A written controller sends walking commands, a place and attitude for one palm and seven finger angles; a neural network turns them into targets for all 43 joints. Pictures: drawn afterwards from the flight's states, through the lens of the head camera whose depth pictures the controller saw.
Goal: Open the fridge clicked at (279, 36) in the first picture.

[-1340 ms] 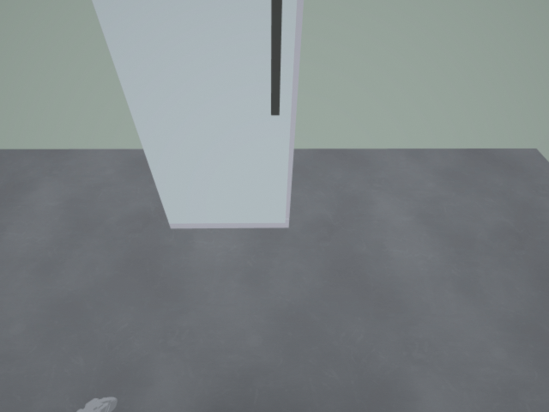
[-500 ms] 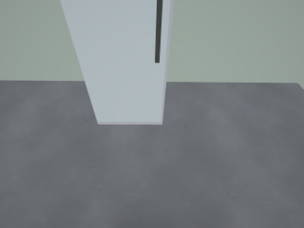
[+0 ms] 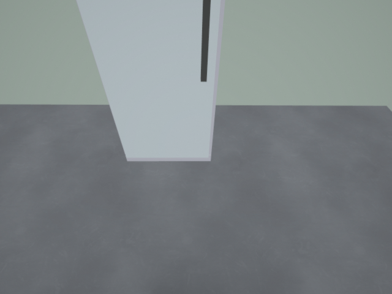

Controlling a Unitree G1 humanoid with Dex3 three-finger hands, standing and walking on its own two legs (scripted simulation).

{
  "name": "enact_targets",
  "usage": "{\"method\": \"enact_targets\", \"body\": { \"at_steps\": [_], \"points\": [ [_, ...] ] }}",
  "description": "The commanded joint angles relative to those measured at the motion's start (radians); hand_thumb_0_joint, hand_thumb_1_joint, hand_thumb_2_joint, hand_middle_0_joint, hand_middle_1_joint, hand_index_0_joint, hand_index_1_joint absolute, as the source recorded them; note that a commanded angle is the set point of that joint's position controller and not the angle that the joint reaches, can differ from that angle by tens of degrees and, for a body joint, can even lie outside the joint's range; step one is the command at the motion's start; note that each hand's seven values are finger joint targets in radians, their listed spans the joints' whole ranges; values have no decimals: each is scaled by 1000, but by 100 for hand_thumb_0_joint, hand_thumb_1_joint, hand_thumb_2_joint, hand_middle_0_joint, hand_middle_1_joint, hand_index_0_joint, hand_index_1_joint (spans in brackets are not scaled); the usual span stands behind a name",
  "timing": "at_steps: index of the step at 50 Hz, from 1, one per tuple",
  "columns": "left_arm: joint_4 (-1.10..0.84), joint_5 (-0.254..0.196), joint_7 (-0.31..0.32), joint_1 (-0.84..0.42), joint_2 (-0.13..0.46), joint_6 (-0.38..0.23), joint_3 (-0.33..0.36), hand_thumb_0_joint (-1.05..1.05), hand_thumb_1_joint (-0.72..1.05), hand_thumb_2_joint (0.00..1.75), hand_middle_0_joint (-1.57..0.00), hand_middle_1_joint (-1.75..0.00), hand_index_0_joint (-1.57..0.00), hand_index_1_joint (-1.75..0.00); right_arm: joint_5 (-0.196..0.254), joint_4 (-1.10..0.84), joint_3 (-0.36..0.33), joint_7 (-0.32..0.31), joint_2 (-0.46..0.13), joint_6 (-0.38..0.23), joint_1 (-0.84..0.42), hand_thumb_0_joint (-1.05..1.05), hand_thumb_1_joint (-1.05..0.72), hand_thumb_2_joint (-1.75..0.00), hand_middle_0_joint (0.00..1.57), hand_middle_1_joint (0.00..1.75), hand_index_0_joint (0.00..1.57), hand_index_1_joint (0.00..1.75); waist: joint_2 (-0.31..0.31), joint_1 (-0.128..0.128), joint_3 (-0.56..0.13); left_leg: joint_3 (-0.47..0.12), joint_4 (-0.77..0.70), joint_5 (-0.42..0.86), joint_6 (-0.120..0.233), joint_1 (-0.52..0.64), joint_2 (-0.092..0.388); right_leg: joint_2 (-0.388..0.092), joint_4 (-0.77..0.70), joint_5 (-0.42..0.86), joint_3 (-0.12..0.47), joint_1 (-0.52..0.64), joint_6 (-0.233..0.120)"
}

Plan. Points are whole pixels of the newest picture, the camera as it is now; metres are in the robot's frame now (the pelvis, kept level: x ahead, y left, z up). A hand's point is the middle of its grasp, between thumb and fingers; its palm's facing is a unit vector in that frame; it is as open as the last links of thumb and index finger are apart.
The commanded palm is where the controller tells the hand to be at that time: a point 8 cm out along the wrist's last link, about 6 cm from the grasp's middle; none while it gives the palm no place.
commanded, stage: look at it before walking up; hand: right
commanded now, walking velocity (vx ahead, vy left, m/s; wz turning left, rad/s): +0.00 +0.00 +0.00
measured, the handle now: (204, 41) +0.99 +0.02 +0.07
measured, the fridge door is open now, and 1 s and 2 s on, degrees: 0 0 0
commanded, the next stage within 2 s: walk to a spot facing it in 0.10 s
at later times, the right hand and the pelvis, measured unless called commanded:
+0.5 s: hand out of the picture +0.06 -0.21 -0.18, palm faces -0.10 +0.95 -0.28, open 7.4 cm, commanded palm none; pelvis +0.00 +0.01 -0.01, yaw +8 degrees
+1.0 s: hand out of the picture +0.11 -0.18 -0.18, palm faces -0.21 +0.96 -0.20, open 7.4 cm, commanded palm none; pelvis +0.11 +0.01 -0.01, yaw +21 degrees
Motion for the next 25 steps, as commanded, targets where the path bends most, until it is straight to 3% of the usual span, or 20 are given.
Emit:
{"method": "enact_targets", "body": {
  "at_steps": [1, 12, 15, 17, 18, 20, 22, 23, 24, 25],
  "points": [
    [-64, -3, 13, -50, 210, -19, 39, 0, 90, 90, -20, -30, -20, -30, 5, -66, -37, -9, -207, -23, -39, 0, -90, -90, 20, 30, 20, 30, -16, 5, -55, -98, -73, 145, 33, 4, 117, -112, -69, 139, 93, 8, -29],
    [-69, -2, 18, -45, 214, -19, 43, 0, 90, 90, -20, -30, -20, -30, 4, -72, -42, -7, -209, -17, -42, 0, -90, -90, 20, 30, 20, 30, -17, 7, -50, -111, -66, 186, 36, -10, 108, -120, -60, 154, 76, 33, -27],
    [-75, 0, 24, 27, 97, 1, 31, 0, 90, 90, -20, -30, -20, -30, 4, -78, -30, -13, -101, 16, 22, 0, -90, -90, 20, 30, 20, 30, -1, 12, -61, -125, 8, 272, 26, -54, 101, -129, 7, 181, 21, 36, -9],
    [-101, 0, 31, 42, 102, 13, 43, 0, 90, 90, -20, -30, -20, -30, 2, -103, -39, -11, -100, 31, 41, 0, -90, -90, 20, 30, 20, 30, -21, 13, -41, -134, 57, 272, 27, -107, 84, -144, 30, 160, 11, 25, -13],
    [-114, 1, 32, 49, 108, 17, 51, 0, 90, 90, -20, -30, -20, -30, 0, -117, -44, -9, -100, 36, 44, 0, -90, -90, 20, 30, 20, 30, -26, 14, -42, -132, 85, 254, 26, -126, 71, -157, 37, 140, 14, 16, -19],
    [-139, 5, 30, 53, 127, 20, 61, 0, 90, 90, -20, -30, -20, -30, -3, -141, -50, 3, -83, 42, 68, 0, -90, -90, 20, 30, 20, 30, -68, 10, -51, -108, 150, 45, 20, -176, 26, -203, -7, -65, 59, 10, -48],
    [-163, 7, 24, 42, 159, 17, 77, 0, 90, 90, -20, -30, -20, -30, -8, -162, -57, 19, -53, 47, 85, 0, -90, -90, 20, 30, 20, 30, -188, 4, 0, -23, 321, -199, 7, -228, -34, -307, -120, -306, 158, -56, -113],
    [-175, 6, 21, 35, 165, 13, 83, 0, 90, 90, -20, -30, -20, -30, -9, -178, -64, 24, -47, 48, 83, 0, -90, -90, 20, 30, 20, 30, -214, 1, 10, 14, 421, -263, -1, -237, -17, -357, -155, -350, 186, -83, -148],
    [-185, 9, 20, 24, 160, 8, 85, 0, 90, 90, -20, -30, -20, -30, -10, -189, -71, 31, -38, 46, 82, 0, -90, -90, 20, 30, 20, 30, -193, -8, 36, 14, 430, -289, -1, -227, 17, -375, -151, -344, 171, -119, -158],
    [-190, 13, 18, 14, 149, 6, 85, 0, 90, 90, -20, -30, -20, -30, -11, -189, -75, 37, -22, 41, 106, 0, -90, -90, 20, 30, 20, 30, -165, -26, 54, 29, 381, -285, 2, -173, 28, -358, -113, -331, 118, -165, -141]
  ]
}}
